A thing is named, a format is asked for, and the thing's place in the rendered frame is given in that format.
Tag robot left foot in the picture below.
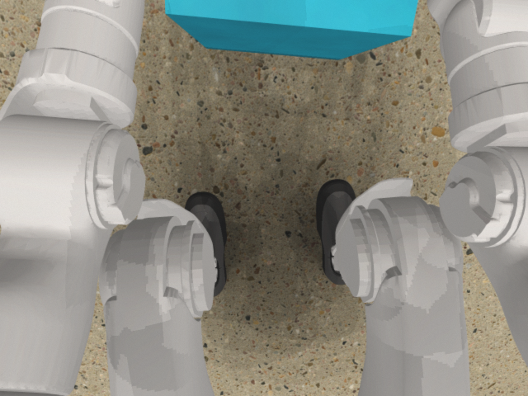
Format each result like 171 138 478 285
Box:
185 192 227 297

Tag left robot forearm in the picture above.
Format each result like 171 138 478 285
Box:
0 0 145 129

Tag right robot shin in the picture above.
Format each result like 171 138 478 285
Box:
331 177 464 287

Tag carton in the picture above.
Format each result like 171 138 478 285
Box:
165 0 418 60

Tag left robot upper arm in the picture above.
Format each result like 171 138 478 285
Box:
0 114 146 396

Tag right robot upper arm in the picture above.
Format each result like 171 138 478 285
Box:
439 146 528 367

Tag right robot forearm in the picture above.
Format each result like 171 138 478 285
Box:
427 0 528 153

